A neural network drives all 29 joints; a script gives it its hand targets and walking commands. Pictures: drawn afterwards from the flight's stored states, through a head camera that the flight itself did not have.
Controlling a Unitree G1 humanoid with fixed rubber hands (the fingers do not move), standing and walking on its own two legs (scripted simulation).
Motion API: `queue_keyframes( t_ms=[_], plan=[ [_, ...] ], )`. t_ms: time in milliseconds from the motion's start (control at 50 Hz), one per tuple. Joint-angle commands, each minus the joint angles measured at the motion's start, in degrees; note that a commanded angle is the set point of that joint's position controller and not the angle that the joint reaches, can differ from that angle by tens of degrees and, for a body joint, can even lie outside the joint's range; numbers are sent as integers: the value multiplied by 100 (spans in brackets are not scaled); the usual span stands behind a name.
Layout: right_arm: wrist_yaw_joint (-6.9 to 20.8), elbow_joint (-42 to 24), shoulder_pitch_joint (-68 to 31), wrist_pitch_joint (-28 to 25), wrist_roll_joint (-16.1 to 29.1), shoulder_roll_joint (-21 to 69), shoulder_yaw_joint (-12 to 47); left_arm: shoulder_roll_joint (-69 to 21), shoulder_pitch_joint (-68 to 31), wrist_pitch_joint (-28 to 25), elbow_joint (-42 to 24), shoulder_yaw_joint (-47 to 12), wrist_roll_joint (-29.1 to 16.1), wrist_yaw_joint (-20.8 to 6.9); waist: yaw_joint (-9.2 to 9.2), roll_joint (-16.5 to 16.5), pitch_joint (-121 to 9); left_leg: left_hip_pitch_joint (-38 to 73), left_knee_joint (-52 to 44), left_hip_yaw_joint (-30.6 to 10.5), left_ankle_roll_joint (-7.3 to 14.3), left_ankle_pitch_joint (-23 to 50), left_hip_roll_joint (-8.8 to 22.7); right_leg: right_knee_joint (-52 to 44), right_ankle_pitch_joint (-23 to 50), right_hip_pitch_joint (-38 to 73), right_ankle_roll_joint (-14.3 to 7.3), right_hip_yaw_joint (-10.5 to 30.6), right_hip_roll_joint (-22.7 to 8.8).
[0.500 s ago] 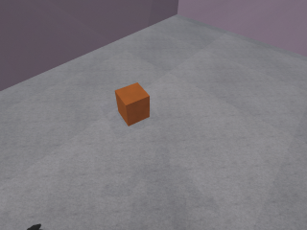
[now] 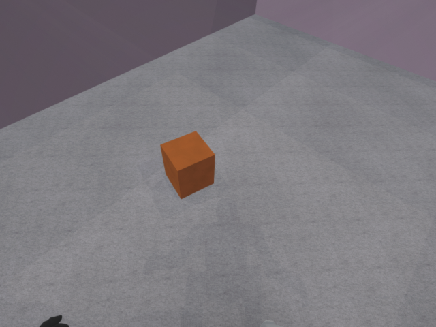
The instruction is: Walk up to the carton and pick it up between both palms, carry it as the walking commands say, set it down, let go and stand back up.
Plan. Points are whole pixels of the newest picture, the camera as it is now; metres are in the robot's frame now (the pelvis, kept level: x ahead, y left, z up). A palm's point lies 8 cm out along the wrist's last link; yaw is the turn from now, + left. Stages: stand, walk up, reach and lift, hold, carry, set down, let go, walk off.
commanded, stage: walk up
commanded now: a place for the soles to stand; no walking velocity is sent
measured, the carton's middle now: (188, 165) +0.99 +0.17 -0.64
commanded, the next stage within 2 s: none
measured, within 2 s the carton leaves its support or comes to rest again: neither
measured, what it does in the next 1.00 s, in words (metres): walks ahead: right foot, then left foot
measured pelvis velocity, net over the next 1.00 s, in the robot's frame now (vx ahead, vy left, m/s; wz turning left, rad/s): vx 0.30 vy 0.06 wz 0.04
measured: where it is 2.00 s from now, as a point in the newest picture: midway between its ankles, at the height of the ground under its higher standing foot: (197, 279)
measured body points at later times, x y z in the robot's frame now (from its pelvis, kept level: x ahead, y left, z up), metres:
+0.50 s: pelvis +0.16 +0.02 -0.01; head +0.19 +0.03 +0.44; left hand +0.26 +0.37 -0.10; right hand +0.19 -0.32 -0.10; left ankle +0.16 +0.14 -0.73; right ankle +0.22 -0.13 -0.70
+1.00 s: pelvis +0.30 +0.06 -0.01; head +0.33 +0.07 +0.44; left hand +0.37 +0.42 -0.11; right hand +0.35 -0.28 -0.10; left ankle +0.31 +0.17 -0.73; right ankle +0.34 -0.10 -0.70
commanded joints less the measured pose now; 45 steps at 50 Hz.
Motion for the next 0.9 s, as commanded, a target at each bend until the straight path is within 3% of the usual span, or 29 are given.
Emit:
queue_keyframes(
  t_ms=[0, 20, 40, 60, 80, 100, 160, 240, 260, 280, 300, 320, 340, 380, 420, 480, 520, 540, 560, 580, 600, 620, 680, 740, 780, 800, 820, 840, 880],
  plan=[
    [29, -668, -367, 21, 5, -1256, -240, 908, 915, -188, -13, 456, -16, 96, 464, 473, -976, -472, 281, -638, 806, 2055, 773, -1085, 673, 2836, -118, -500, 495],
    [45, -776, -403, -2, 62, -915, -132, 1250, 1526, -211, 61, 608, 30, 154, 819, -233, -1136, -1654, 1522, -216, 580, 1632, 281, -1538, -172, 3940, -397, 618, -199],
    [43, -891, -469, -5, 13, -626, -58, 1752, 1829, -212, 86, 748, 28, 241, 888, -1042, -837, -2681, 2646, -125, 359, -620, -293, -2266, -1233, 4001, -847, 2818, -1805],
    [-1, -962, -801, 12, -61, -1037, -123, 1906, 1510, -182, 30, 656, -7, 275, 765, -378, -425, -3060, 3336, -735, 326, -1131, -189, -2777, -2404, 3329, -1348, 3878, -2295],
    [12, -828, -812, 38, -111, -1305, -211, 1790, 1067, -188, -128, 596, -68, 266, 675, -2, 156, -3122, 3274, -889, 237, -865, 203, -2891, -2764, 2787, -1612, 3791, -2505],
    [33, -571, -655, 41, -62, -1316, -225, 1676, 637, -180, -176, 612, -96, 262, 329, -280, 441, -2827, 2979, -765, 209, -769, 314, -2923, -2572, 2209, -1507, 3264, -2233],
    [235, -301, -325, 129, -42, -1216, -310, 1566, 322, -159, -324, 599, -91, 183, 112, -879, 215, -1423, 1743, -180, 8, -431, 343, -2838, -1647, 1539, -966, 1438, -1435],
    [279, -134, -2, 125, -14, -991, -334, 1602, -267, -82, -460, 600, -18, 117, -306, -1126, 242, 158, -113, 262, 42, 329, 303, -2281, -1615, 758, -680, 825, -1175],
    [232, 120, 574, 74, -110, -1149, -424, 1280, -332, -41, -463, 516, 48, 95, -585, -251, -149, 1177, -259, 209, 41, 262, 19, -871, -1302, 262, -548, 482, -869],
    [107, 147, 903, 16, -174, -1451, -515, 694, -122, 18, -568, 372, -21, 120, -805, 1527, -104, 1539, -1337, -895, 181, -1055, 483, 986, -1063, -440, -406, -185, -338],
    [-22, -93, 618, -30, -215, -1970, -585, 137, -53, 19, -768, 158, -80, 188, -676, 2426, 195, 1464, -2043, -3426, 377, -1799, 1417, 2621, -1640, -1707, -196, 223, 422],
    [-55, -334, -107, -57, -79, -2024, -541, 793, -366, 20, -757, 251, -165, 295, -495, 1256, 589, 576, -2439, -4056, 418, -1340, 1843, 2550, -957, -1622, -60, 849, 350],
    [-44, -356, -389, -53, -38, -1899, -485, 1124, -59, -2, -604, 314, -190, 235, -225, 876, 436, 823, -1930, -3469, 681, -224, 1709, 2303, -648, -1360, 9, 696, 125],
    [-44, -442, -219, 0, -112, -1479, -409, 1047, 96, -33, -363, 349, -144, 215, -237, 783, 14, 1357, -1186, -2061, 848, 1372, 1048, 1364, -878, -1041, 114, 110, -29],
    [-43, -533, 111, -14, -80, -1353, -368, 888, 9, -46, -484, 376, -134, 226, -304, 1030, -258, 1672, -782, -1726, 1171, 3264, 1041, 816, -842, -861, 186, -118, 4],
    [0, -741, -299, 79, -83, -1454, -390, 761, 9, -124, -454, 315, -75, 192, -127, 1167, -354, 652, -631, -1355, 1229, 2619, 1034, -296, -261, 355, 72, -479, 233],
    [26, -895, -597, 119, -31, -1317, -307, 873, 1120, -208, -147, 427, -20, 246, 472, 744, -736, -570, 584, -719, 894, 2545, 647, -1273, 632, 2486, -125, -523, 477],
    [42, -980, -418, 94, 32, -831, -187, 1291, 1834, -234, 54, 605, 52, 330, 776, -308, -1262, -1439, 1930, -325, 651, 2014, 266, -1352, 170, 3798, -342, 398, -154],
    [45, -1131, -305, 77, -111, -682, -86, 1658, 1993, -240, -6, 744, 67, 373, 813, -948, -1157, -2840, 2621, -277, 478, -613, -174, -1651, -618, 4323, -822, 2067, -1431],
    [34, -1171, -902, 167, -157, -1131, -171, 1862, 1838, -237, -120, 674, -3, 398, 883, -670, -632, -3247, 3455, -737, 319, -1104, -176, -2586, -2035, 3481, -1359, 3845, -2280],
    [9, -1069, -956, 190, -107, -1277, -242, 1865, 1252, -198, -235, 656, -94, 408, 603, -46, 80, -3103, 3417, -1036, 278, -1091, 134, -2759, -2697, 2500, -1446, 3923, -2443],
    [59, -959, -738, 221, -112, -1307, -277, 1715, 794, -208, -328, 601, -68, 417, 339, 111, 512, -3021, 3114, -941, 186, -639, 398, -2775, -2625, 2086, -1393, 3153, -2225],
    [222, -499, -219, 262, -69, -1212, -335, 1624, 566, -169, -361, 582, -63, 319, 7, -907, 369, -1639, 2193, -274, -21, -297, 319, -2768, -1902, 1194, -959, 1737, -1343],
    [324, -446, -510, 302, -87, -1153, -353, 1700, 300, -144, -414, 599, 24, 240, -33, -1119, 304, -386, 898, 50, 12, -505, 353, -2544, -1646, 642, -831, 1184, -1295],
    [258, -262, 98, 251, -110, -1129, -436, 1509, 132, -55, -429, 545, 18, 227, -426, -740, 37, 472, -60, 320, 37, 46, -18, -1390, -1022, 640, -643, 717, -950],
    [186, -110, 474, 207, -204, -1362, -551, 1151, 177, 10, -538, 472, 78, 253, -620, 394, -80, 1316, -326, 71, 92, -622, -70, 184, -1343, -49, -524, 408, -661],
    [77, -260, 645, 145, -276, -1893, -624, 456, 298, -2, -669, 254, -112, 322, -745, 2296, 41, 1414, -1791, -2723, 451, -1686, 1190, 1928, -1392, -984, -118, 28, 65],
    [26, -594, -114, 110, -230, -2175, -591, 752, 10, 16, -819, 191, -187, 404, -564, 1880, 588, 628, -2431, -4025, 694, -2088, 1736, 2304, -1555, -1776, 28, 549, 520],
    [28, -696, -513, 156, -152, -1765, -473, 1214, 292, -41, -516, 328, -135, 371, -147, 838, 610, 423, -1525, -2998, 1226, -710, 1361, 1916, -946, -1176, 48, 362, -18]
  ],
)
